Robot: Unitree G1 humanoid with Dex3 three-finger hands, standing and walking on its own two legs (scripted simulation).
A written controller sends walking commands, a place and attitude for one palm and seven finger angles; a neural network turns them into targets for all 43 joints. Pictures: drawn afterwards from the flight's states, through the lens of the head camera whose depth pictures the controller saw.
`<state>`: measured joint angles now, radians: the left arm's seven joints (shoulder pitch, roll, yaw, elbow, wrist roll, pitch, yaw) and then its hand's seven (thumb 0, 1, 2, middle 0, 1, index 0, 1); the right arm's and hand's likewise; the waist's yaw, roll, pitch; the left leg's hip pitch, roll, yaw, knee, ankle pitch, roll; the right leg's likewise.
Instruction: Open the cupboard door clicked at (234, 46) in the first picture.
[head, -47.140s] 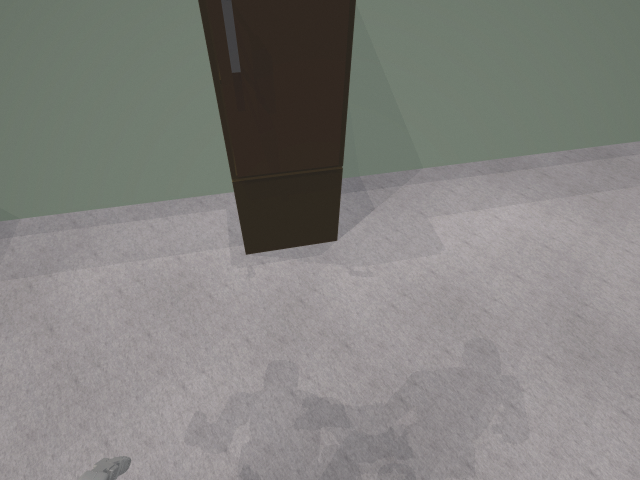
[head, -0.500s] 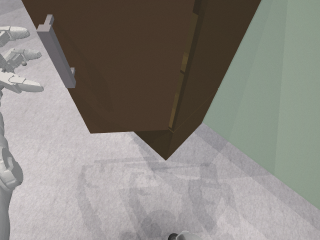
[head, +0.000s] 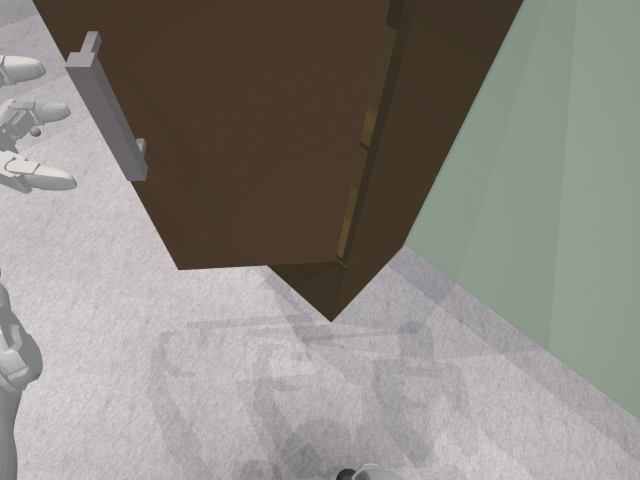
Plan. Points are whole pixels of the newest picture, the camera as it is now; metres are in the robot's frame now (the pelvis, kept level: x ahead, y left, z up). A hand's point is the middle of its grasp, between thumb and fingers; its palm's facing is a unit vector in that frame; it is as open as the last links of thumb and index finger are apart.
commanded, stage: move the hooked fingers beside the handle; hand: left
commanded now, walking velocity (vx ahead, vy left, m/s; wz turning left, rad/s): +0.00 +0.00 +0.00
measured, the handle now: (116, 113) +0.52 +0.22 +0.13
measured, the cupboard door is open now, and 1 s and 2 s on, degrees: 48 48 48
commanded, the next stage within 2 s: slide the fingers in behind the handle in 0.76 s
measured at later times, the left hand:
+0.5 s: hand (54, 130) +0.49 +0.28 +0.14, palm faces +0.03 -1.00 -0.01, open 14.0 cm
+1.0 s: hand (52, 141) +0.47 +0.27 +0.14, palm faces +0.03 -1.00 -0.02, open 14.0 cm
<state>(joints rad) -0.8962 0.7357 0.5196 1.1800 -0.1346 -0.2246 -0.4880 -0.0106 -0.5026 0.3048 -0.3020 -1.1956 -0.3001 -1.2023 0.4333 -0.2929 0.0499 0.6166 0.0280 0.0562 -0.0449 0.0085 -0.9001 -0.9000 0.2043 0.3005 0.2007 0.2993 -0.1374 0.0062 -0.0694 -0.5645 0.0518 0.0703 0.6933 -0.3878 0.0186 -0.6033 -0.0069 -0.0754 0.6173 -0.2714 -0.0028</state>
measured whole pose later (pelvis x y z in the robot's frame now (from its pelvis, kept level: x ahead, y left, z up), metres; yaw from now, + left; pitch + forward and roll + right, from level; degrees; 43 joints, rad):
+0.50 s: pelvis +0.00 +0.00 +0.00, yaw +0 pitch +16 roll -2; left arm -0.95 0.77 0.51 1.23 -0.10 -0.21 -0.48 -0.01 -0.50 0.30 -0.30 -1.20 -0.30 -1.20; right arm 0.43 -0.30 0.06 0.60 0.02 0.06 -0.05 0.01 -0.90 -0.90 0.20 0.30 0.20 0.30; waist -0.17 0.01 -0.06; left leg -0.62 0.05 0.07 0.72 -0.39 0.02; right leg -0.65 -0.01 -0.08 0.64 -0.28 0.00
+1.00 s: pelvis -0.01 +0.00 +0.00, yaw +1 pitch +15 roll -2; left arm -0.90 0.69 0.46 1.15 -0.13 -0.23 -0.46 -0.01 -0.50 0.30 -0.30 -1.20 -0.30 -1.20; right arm 0.39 -0.30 0.05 0.60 0.02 0.04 -0.05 0.01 -0.90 -0.90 0.20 0.30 0.20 0.30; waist -0.13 0.00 -0.07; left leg -0.59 0.05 0.05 0.73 -0.39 0.02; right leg -0.62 -0.01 -0.09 0.65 -0.28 0.00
